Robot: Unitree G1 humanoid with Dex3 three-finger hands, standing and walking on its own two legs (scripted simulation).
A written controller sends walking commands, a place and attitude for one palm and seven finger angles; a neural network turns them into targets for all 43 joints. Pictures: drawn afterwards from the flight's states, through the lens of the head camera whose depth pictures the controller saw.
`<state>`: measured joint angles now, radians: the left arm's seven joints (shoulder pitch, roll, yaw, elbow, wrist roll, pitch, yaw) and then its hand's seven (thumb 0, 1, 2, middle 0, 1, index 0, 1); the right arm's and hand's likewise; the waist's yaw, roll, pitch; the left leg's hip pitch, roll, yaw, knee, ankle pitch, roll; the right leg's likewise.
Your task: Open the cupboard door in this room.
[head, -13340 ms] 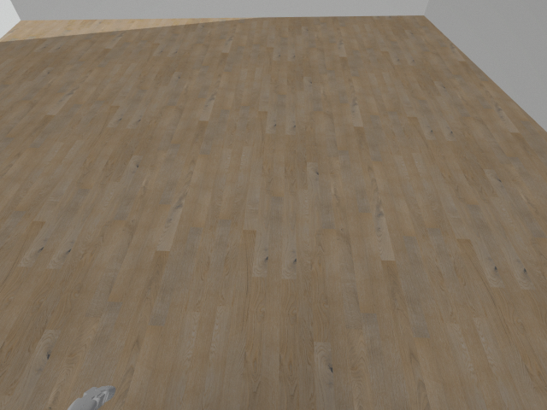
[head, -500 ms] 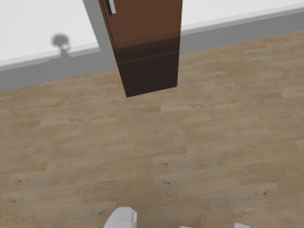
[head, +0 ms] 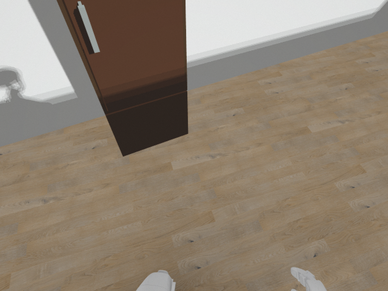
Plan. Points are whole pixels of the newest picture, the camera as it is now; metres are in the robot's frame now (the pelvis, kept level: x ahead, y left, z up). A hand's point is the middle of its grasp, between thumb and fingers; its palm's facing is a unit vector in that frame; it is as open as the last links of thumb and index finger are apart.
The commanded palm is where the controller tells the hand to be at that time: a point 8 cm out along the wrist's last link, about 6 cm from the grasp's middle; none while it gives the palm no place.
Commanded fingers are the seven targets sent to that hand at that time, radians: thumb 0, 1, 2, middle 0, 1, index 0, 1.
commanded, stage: walk to a spot facing it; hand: left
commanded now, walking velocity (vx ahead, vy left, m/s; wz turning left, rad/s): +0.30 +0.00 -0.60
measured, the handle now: (88, 27) +0.85 +0.50 +0.06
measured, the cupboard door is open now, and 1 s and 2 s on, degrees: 0 0 0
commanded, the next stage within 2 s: none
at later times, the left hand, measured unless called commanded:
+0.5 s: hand (145, 198) +0.36 +0.20 -0.17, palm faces -0.37 -0.91 -0.19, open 7.4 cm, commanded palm none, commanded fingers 0.00 0.90 0.90 -0.20 -0.30 -0.20 -0.30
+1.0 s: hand (160, 173) +0.44 +0.17 -0.18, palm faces -0.54 -0.80 -0.26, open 7.4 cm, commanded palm none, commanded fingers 0.00 0.90 0.90 -0.20 -0.30 -0.20 -0.30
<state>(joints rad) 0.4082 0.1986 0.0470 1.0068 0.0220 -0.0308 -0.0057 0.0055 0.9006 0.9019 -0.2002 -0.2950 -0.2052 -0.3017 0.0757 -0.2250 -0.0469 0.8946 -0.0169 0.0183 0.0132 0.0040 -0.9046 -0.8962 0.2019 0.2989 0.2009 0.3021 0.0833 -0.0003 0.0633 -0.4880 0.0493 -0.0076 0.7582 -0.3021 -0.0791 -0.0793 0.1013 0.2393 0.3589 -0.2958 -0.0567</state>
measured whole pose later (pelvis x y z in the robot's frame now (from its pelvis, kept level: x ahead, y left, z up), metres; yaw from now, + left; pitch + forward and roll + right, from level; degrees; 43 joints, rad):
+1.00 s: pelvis +0.27 +0.03 -0.01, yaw -38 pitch +1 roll +0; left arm 0.21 0.23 0.07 0.92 0.02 0.03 0.00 0.01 0.90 0.90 -0.20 -0.30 -0.21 -0.30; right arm 0.04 -0.23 -0.04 0.84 -0.01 0.03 -0.02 0.00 -0.91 -0.90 0.20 0.30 0.20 0.30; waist 0.04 0.00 0.11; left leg -0.46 0.09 0.01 0.82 -0.37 -0.10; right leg -0.30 0.04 0.09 0.58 -0.30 -0.02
